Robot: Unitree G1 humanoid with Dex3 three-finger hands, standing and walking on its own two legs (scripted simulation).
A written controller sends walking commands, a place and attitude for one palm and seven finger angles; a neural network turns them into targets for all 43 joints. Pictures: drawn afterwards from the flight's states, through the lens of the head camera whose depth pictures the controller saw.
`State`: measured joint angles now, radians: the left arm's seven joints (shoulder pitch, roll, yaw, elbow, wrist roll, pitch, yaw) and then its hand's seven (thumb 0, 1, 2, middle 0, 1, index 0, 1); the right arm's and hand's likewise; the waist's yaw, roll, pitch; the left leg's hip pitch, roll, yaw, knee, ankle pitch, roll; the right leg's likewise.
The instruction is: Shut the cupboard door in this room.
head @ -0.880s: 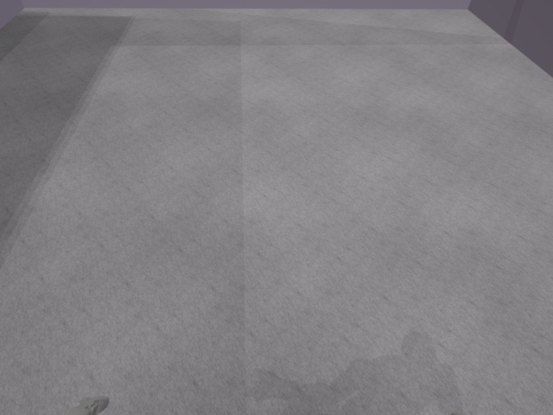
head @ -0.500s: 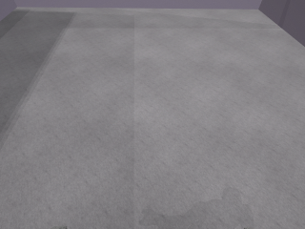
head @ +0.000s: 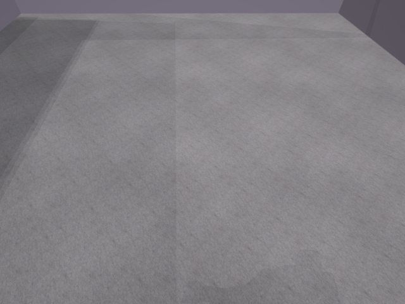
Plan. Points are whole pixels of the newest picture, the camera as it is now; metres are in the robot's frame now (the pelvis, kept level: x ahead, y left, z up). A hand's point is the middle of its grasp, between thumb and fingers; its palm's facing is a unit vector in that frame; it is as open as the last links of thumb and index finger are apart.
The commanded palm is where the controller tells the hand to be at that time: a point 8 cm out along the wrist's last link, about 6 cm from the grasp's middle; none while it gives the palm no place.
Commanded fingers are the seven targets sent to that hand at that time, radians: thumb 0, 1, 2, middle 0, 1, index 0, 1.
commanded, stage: stand and wait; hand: left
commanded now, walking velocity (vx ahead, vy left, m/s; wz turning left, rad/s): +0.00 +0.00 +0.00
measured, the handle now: out of the picture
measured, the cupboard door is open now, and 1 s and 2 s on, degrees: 82 82 82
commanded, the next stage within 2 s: turn or walk to find it in 0.02 s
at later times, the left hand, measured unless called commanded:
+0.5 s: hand out of the picture +0.02 +0.23 -0.19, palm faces +0.12 -0.97 -0.22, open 7.4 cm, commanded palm none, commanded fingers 0.00 0.90 0.90 -0.20 -0.30 -0.20 -0.30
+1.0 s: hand out of the picture -0.07 +0.18 -0.17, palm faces +0.39 -0.88 -0.27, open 7.4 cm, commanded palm none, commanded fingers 0.00 0.90 0.90 -0.20 -0.30 -0.20 -0.30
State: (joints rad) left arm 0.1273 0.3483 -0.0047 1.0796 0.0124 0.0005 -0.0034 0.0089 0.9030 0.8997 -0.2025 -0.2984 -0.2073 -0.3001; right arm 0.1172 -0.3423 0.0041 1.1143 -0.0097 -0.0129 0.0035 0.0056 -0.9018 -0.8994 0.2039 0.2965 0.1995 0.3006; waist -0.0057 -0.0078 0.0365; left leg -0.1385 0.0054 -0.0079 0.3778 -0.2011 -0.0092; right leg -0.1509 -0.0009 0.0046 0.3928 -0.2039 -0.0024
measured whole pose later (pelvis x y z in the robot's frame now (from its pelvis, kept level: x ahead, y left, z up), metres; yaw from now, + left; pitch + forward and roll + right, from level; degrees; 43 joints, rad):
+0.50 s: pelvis -0.02 +0.02 -0.01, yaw +9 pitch +0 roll -1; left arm 0.18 0.25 0.02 0.96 0.02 0.07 0.02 0.01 0.90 0.90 -0.20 -0.30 -0.21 -0.30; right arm 0.24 -0.18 -0.01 1.00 -0.02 0.02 0.01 0.00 -0.90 -0.90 0.20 0.30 0.20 0.30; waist -0.03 -0.05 0.08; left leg -0.32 -0.05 -0.04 0.56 -0.24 0.04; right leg -0.41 -0.04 -0.02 0.96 -0.48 0.03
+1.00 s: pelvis -0.04 -0.03 -0.01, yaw +24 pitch +0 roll +2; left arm 0.26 0.20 0.03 0.92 0.03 0.02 0.03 0.01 0.90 0.90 -0.20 -0.30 -0.21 -0.30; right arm 0.21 -0.27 -0.09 0.96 -0.02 0.07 0.02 0.00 -0.91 -0.90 0.20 0.30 0.19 0.30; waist -0.02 -0.01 0.05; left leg -0.47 0.01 0.00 1.02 -0.39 -0.05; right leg -0.18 -0.07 -0.11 0.51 -0.32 -0.01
